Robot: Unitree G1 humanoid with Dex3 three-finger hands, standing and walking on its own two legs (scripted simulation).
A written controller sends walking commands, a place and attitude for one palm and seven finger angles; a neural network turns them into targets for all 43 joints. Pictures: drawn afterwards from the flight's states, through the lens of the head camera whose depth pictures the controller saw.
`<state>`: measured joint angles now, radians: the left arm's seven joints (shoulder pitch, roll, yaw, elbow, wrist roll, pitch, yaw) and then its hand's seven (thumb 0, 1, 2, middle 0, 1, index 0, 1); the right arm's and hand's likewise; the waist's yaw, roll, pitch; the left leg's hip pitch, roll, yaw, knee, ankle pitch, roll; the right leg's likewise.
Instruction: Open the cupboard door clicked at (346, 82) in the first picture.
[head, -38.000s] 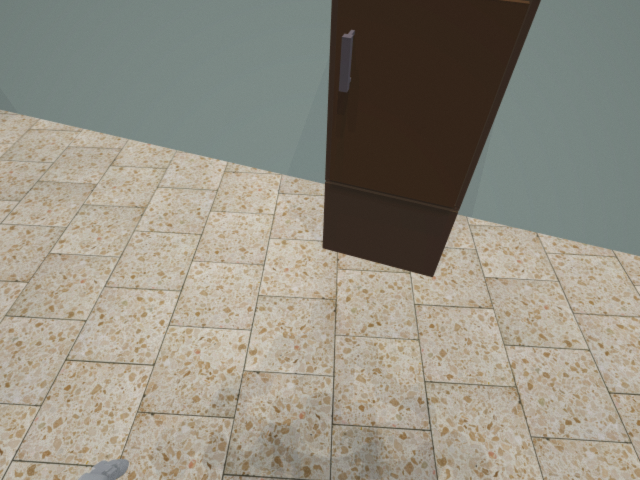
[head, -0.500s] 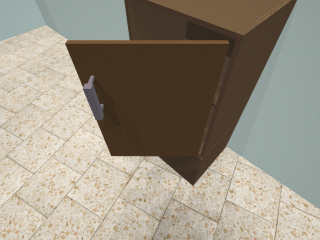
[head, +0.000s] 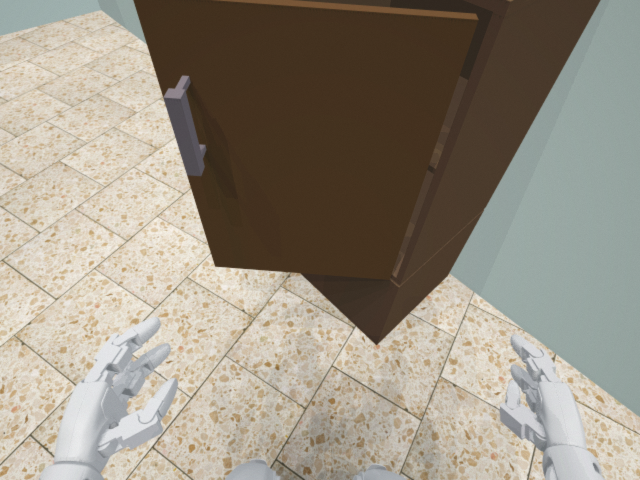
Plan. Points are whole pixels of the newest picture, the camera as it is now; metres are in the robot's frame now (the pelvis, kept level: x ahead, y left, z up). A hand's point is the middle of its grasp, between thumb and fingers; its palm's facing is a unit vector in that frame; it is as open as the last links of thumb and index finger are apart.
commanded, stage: raise the hand with hooked fingers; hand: left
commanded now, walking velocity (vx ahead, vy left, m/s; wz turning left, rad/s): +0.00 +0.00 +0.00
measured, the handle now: (190, 127) +0.57 +0.25 +0.11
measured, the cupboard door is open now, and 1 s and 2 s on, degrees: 43 43 43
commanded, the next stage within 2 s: move the hooked fingers beside the handle in 1.64 s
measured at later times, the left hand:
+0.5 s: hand (97, 322) +0.26 +0.27 +0.08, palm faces +0.09 -0.99 -0.07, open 11.9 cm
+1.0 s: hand (58, 271) +0.29 +0.31 +0.11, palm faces +0.06 -1.00 -0.05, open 13.9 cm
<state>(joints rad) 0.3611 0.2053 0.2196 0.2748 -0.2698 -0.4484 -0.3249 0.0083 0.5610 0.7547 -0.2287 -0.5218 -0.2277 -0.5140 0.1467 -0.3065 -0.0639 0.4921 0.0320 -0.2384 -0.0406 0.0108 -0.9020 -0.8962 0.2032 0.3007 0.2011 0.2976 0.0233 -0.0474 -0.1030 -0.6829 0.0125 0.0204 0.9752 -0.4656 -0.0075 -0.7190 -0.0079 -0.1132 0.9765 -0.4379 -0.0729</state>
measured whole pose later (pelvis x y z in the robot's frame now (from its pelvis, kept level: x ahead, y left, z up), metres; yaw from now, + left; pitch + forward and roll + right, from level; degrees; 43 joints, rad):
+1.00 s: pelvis +0.02 +0.05 +0.03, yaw +0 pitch +6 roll -2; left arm 0.00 0.38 0.38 0.29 -0.32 -0.18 -0.42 -0.01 -0.48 0.31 -0.30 -1.19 -0.30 -1.18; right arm 0.25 -0.26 0.07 0.58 0.03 -0.24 -0.09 0.01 -0.90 -0.90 0.21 0.30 0.21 0.30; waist 0.03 0.03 -0.05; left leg -0.49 -0.01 0.02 0.79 -0.41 0.05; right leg -0.48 -0.02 -0.11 0.72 -0.34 -0.01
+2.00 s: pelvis +0.02 +0.02 +0.04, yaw +0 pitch +7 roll -1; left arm -0.29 0.47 0.48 0.65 -0.29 -0.22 -0.49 -0.01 -0.51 0.30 -0.30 -1.20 -0.30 -1.20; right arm 0.26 -0.29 0.06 0.63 0.04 -0.22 -0.12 0.01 -0.90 -0.90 0.21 0.30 0.21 0.30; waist 0.00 0.02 -0.03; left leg -0.49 0.01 0.01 0.75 -0.38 0.02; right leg -0.49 0.01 -0.11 0.70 -0.33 -0.05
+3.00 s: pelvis +0.02 +0.04 +0.02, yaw -2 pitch +15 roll -2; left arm -0.75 0.63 0.51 1.12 -0.16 -0.34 -0.45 -0.01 -0.50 0.30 -0.30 -1.20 -0.30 -1.20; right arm 0.39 -0.30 0.05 0.64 0.01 -0.03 -0.07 0.01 -0.90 -0.90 0.21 0.30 0.21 0.30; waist -0.11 0.00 -0.07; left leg -0.68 0.01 0.04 0.83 -0.42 0.05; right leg -0.69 0.01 -0.08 0.75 -0.33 -0.02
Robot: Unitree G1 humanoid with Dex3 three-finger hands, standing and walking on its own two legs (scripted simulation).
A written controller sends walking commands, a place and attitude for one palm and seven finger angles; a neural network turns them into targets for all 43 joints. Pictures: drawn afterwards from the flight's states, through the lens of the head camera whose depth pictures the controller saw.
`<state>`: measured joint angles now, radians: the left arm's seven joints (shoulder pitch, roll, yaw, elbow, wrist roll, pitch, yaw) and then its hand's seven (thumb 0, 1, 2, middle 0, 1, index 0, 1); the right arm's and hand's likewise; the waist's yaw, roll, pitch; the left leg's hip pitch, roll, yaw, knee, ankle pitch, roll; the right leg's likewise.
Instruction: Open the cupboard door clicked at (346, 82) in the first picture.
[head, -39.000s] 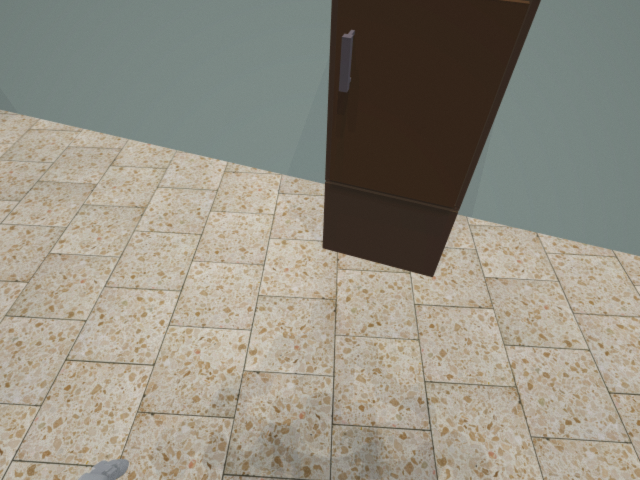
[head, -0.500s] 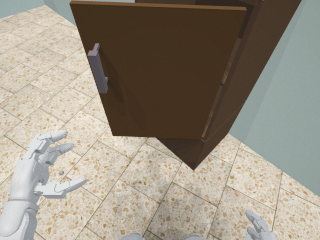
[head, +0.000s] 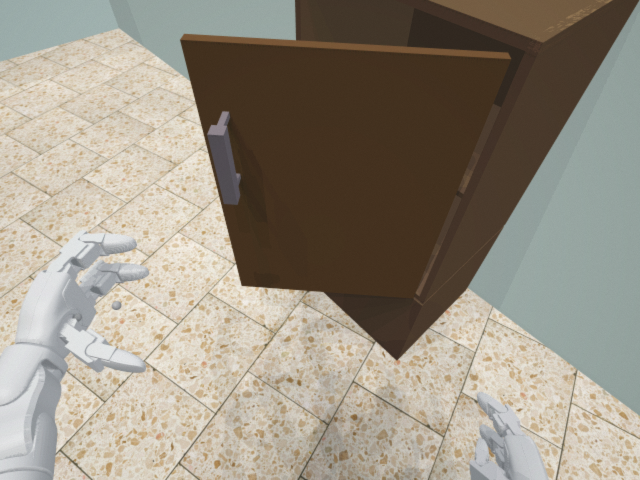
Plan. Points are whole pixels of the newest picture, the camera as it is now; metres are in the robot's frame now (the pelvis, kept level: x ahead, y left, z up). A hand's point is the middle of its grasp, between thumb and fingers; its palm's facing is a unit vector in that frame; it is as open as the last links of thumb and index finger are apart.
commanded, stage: raise the hand with hooked fingers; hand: left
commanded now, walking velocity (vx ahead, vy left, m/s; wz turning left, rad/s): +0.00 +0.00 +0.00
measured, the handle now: (228, 159) +0.55 +0.20 +0.08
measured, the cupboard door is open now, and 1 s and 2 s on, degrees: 43 43 43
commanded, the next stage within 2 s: move the hooked fingers beside the handle in 0.64 s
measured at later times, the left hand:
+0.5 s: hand (126, 282) +0.30 +0.26 +0.10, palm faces +0.08 -1.00 -0.04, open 14.0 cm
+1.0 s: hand (133, 259) +0.33 +0.26 +0.09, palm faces +0.08 -1.00 -0.03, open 14.0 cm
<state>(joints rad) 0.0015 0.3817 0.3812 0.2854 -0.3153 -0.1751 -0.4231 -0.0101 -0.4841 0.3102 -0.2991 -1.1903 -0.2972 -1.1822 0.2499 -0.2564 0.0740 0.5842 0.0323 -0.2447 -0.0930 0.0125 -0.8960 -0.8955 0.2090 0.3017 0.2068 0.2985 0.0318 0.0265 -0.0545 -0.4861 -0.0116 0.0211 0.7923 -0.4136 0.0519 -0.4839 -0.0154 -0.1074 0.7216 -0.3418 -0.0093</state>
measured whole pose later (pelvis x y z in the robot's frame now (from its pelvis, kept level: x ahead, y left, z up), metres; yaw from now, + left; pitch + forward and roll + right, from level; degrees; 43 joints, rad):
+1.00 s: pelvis +0.00 -0.03 +0.00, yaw +0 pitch +7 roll -1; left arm -0.29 0.47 0.48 0.65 -0.29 -0.22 -0.49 -0.01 -0.51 0.30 -0.30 -1.20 -0.30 -1.20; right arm 0.26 -0.29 0.06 0.63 0.04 -0.22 -0.12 0.01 -0.90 -0.90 0.21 0.30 0.21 0.30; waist 0.00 0.02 -0.03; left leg -0.49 0.01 0.01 0.75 -0.38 0.02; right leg -0.49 0.01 -0.11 0.70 -0.33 -0.05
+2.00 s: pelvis +0.00 +0.00 -0.01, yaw -2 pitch +15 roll -2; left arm -0.75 0.63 0.51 1.12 -0.16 -0.34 -0.45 -0.01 -0.50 0.30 -0.30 -1.20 -0.30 -1.20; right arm 0.39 -0.30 0.05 0.64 0.01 -0.03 -0.07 0.01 -0.90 -0.90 0.21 0.30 0.21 0.30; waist -0.11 0.00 -0.07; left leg -0.68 0.01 0.04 0.83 -0.42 0.05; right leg -0.69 0.01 -0.08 0.75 -0.33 -0.02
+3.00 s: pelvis +0.01 +0.00 -0.02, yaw -3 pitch +19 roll -4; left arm -0.85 0.69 0.53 1.18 -0.12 -0.33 -0.46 -0.01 -0.50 0.30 -0.30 -1.20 -0.30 -1.20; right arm 0.39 -0.29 0.06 0.59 0.00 0.08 -0.04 0.00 -0.90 -0.90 0.21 0.30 0.21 0.30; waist -0.14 0.01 -0.08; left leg -0.78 0.03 0.03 0.90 -0.45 0.05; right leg -0.77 0.02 -0.09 0.78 -0.35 -0.01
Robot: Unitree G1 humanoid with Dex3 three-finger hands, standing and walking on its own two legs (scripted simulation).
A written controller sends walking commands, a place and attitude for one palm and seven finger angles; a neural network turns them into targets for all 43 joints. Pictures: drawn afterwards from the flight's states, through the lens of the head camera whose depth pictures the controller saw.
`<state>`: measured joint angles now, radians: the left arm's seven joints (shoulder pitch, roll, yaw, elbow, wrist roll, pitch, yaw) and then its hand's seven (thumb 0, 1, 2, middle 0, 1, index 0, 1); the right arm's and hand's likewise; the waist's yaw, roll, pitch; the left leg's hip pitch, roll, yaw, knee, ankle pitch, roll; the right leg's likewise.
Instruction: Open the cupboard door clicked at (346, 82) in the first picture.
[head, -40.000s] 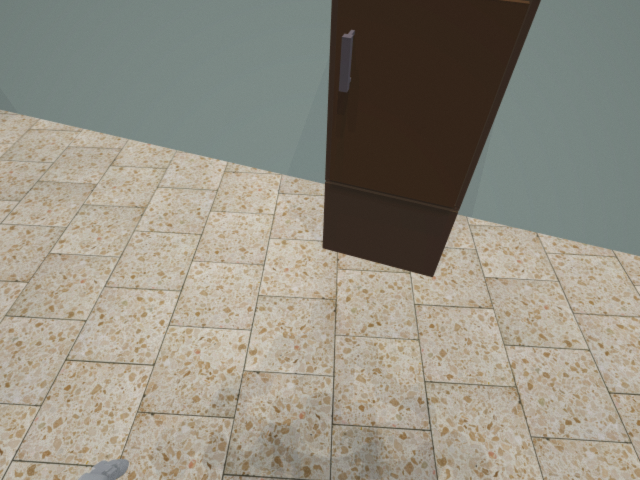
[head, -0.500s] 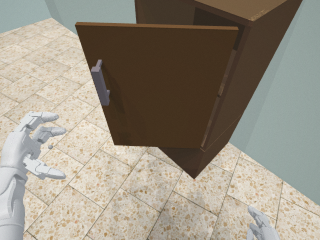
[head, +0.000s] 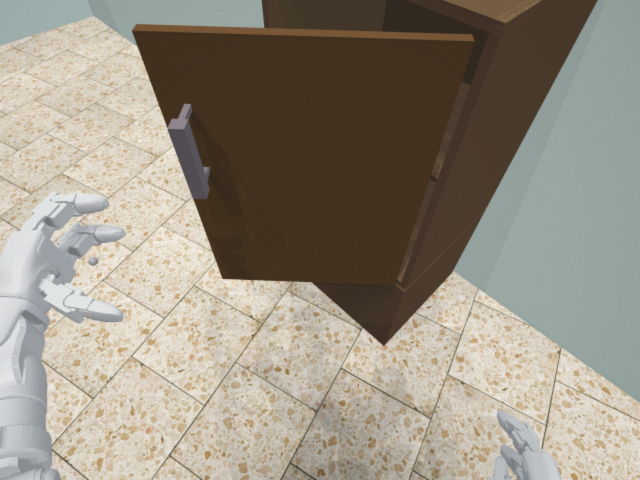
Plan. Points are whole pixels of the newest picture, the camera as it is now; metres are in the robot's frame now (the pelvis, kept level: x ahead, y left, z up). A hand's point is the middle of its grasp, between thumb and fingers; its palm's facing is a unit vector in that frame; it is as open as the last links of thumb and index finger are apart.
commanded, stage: move the hooked fingers beside the handle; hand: left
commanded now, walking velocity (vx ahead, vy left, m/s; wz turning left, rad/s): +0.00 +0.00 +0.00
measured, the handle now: (193, 153) +0.55 +0.23 +0.07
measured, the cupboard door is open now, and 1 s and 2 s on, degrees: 43 43 43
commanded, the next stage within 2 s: none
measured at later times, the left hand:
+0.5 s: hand (112, 223) +0.39 +0.29 +0.09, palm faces +0.03 -1.00 +0.00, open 14.0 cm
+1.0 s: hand (132, 184) +0.46 +0.29 +0.09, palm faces +0.04 -1.00 -0.01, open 14.0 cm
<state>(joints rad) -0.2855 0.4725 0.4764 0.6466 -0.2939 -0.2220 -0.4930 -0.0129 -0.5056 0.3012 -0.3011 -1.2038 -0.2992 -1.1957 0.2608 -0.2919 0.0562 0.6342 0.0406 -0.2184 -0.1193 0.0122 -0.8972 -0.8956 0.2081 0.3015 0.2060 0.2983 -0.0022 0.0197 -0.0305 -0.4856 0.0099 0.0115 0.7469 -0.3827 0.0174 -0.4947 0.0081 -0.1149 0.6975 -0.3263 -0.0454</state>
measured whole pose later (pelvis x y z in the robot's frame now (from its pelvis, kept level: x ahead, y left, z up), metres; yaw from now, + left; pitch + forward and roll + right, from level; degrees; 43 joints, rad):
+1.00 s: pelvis +0.00 +0.02 -0.01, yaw -2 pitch +15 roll -2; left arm -0.75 0.63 0.51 1.12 -0.16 -0.34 -0.45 -0.01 -0.50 0.30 -0.30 -1.20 -0.30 -1.20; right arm 0.39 -0.30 0.05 0.64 0.01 -0.03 -0.07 0.01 -0.90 -0.90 0.21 0.30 0.21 0.30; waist -0.11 0.00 -0.07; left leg -0.68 0.01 0.04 0.83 -0.42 0.05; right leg -0.69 0.01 -0.08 0.75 -0.33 -0.02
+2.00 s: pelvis +0.01 +0.03 -0.02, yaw -3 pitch +19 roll -4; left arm -0.85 0.69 0.53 1.18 -0.12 -0.33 -0.46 -0.01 -0.50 0.30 -0.30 -1.20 -0.30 -1.20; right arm 0.39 -0.29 0.06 0.59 0.00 0.08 -0.04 0.00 -0.90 -0.90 0.21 0.30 0.21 0.30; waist -0.14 0.01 -0.08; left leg -0.78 0.03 0.03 0.90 -0.45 0.05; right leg -0.77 0.02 -0.09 0.78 -0.35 -0.01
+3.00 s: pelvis +0.01 +0.02 -0.02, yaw -3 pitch +18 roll -3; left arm -0.82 0.57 0.45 1.12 -0.12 -0.33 -0.34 -0.01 -0.50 0.30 -0.30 -1.20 -0.30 -1.20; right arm 0.39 -0.28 0.05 0.59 0.00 0.07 -0.03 0.00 -0.90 -0.90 0.21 0.30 0.21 0.30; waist -0.14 0.02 -0.10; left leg -0.74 0.03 0.04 0.88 -0.45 0.04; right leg -0.75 0.03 -0.08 0.79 -0.35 -0.02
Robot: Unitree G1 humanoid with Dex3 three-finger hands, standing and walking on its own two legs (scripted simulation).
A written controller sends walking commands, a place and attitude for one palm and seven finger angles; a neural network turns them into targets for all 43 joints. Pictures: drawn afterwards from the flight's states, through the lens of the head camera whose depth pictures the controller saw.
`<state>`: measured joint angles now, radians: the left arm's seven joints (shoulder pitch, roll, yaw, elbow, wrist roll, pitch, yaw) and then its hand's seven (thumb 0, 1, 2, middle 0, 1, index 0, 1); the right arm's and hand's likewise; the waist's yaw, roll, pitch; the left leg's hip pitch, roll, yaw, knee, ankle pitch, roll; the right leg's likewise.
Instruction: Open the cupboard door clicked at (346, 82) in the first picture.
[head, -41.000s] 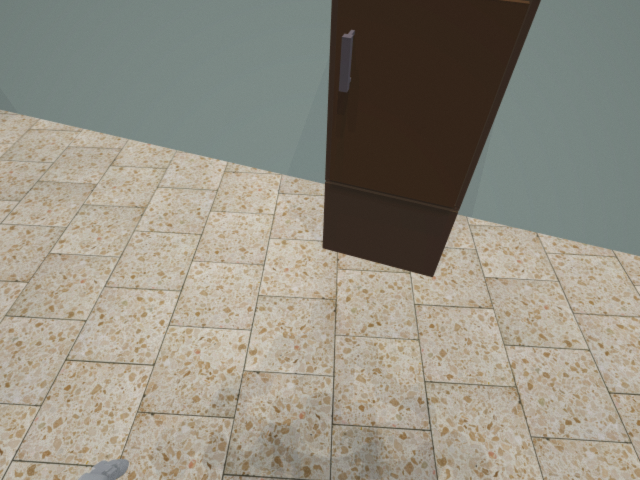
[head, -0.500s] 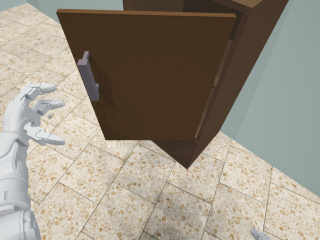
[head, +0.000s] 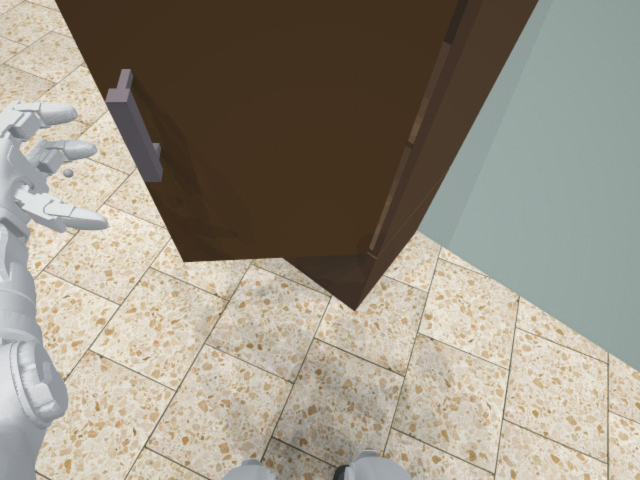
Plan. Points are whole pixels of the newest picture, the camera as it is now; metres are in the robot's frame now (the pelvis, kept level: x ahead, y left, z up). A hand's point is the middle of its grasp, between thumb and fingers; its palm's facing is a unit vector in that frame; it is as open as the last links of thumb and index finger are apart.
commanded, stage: move the hooked fingers beside the handle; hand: left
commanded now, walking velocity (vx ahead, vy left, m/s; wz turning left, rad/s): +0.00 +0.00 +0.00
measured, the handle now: (140, 128) +0.54 +0.23 +0.08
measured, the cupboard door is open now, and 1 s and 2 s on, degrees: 43 43 43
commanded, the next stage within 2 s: slide the fingers in behind the handle in 1.14 s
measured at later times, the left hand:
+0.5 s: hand (78, 144) +0.49 +0.29 +0.10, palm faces +0.05 -1.00 -0.01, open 14.0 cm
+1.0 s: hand (79, 153) +0.49 +0.29 +0.09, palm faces +0.06 -1.00 -0.01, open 14.0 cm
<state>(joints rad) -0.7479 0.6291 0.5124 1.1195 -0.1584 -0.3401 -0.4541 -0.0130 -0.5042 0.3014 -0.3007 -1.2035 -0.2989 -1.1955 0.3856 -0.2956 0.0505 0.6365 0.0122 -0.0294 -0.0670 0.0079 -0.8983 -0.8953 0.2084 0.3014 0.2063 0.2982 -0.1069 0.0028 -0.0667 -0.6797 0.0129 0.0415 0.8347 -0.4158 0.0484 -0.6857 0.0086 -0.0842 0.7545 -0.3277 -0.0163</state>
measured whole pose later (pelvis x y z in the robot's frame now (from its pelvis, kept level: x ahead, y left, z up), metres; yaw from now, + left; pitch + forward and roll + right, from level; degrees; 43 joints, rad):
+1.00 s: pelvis +0.01 +0.01 -0.01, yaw -1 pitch +19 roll -4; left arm -0.85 0.69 0.53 1.18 -0.12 -0.33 -0.46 -0.01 -0.50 0.30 -0.30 -1.20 -0.30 -1.20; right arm 0.39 -0.29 0.06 0.59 0.00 0.08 -0.04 0.00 -0.90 -0.90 0.21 0.30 0.21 0.30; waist -0.14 0.01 -0.08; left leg -0.78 0.03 0.03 0.90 -0.45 0.05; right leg -0.77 0.02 -0.09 0.78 -0.35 -0.01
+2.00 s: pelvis +0.01 +0.00 -0.01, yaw -1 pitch +18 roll -3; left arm -0.82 0.57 0.45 1.12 -0.12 -0.33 -0.34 -0.01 -0.50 0.30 -0.30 -1.20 -0.30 -1.20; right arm 0.39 -0.28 0.05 0.59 0.00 0.07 -0.03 0.00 -0.90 -0.90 0.21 0.30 0.21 0.30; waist -0.14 0.02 -0.10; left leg -0.74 0.03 0.04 0.88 -0.45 0.04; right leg -0.75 0.03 -0.08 0.79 -0.35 -0.02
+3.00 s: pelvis +0.01 +0.00 -0.01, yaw -1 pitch +18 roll -3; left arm -0.85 0.53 0.43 1.14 -0.11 -0.35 -0.29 -0.01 -0.50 0.30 -0.30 -1.21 -0.32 -1.21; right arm 0.41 -0.28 0.04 0.61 0.00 0.05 -0.02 0.01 -0.90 -0.90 0.21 0.30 0.21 0.30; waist -0.14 0.02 -0.09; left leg -0.75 0.03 0.04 0.89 -0.45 0.04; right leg -0.76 0.03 -0.08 0.80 -0.35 -0.02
